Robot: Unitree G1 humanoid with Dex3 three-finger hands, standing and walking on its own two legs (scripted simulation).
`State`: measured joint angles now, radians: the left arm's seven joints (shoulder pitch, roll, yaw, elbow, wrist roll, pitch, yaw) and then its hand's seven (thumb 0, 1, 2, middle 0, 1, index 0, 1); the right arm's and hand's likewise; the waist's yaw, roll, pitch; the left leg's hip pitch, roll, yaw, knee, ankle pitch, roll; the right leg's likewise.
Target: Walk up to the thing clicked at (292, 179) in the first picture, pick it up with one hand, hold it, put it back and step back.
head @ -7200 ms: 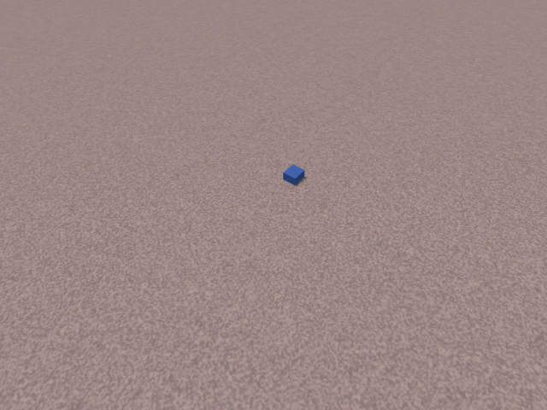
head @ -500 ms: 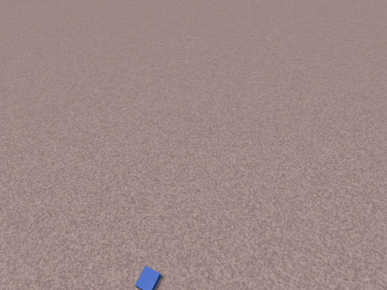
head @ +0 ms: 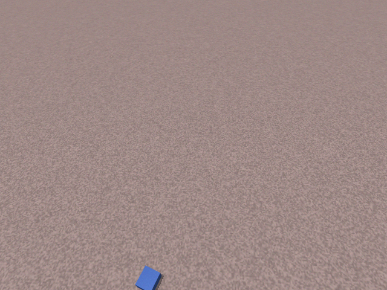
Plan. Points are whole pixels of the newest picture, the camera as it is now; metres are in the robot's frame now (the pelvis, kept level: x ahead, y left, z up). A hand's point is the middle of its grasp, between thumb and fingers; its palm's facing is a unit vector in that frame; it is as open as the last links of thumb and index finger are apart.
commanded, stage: stand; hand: left
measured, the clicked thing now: (148, 280) +0.34 +0.25 -0.76
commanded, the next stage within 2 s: walk up in 0.64 s
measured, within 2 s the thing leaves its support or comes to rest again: neither
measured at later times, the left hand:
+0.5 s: hand out of the picture +0.08 +0.25 -0.16, palm faces -0.03 -0.94 -0.34, open 7.4 cm
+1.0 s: hand out of the picture +0.06 +0.25 -0.16, palm faces -0.01 -0.94 -0.34, open 7.4 cm
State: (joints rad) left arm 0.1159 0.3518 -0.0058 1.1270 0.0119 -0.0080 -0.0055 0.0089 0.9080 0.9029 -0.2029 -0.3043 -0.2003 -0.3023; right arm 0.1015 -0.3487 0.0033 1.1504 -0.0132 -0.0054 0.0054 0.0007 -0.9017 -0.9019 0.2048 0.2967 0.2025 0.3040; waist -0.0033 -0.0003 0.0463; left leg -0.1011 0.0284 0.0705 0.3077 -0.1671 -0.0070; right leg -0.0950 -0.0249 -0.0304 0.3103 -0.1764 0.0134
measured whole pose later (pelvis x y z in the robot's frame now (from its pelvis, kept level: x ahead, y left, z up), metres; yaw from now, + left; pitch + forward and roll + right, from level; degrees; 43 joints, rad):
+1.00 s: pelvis -0.02 -0.01 -0.01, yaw +1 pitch -2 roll +0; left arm 0.09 0.36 0.04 1.06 0.02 0.03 -0.02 0.01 0.91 0.90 -0.20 -0.30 -0.20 -0.30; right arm 0.08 -0.37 -0.03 1.08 0.00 0.02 0.00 0.00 -0.90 -0.90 0.21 0.30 0.20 0.30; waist -0.01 -0.01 0.10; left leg -0.19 0.05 0.05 0.41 -0.18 -0.02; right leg -0.18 -0.01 -0.05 0.41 -0.20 -0.01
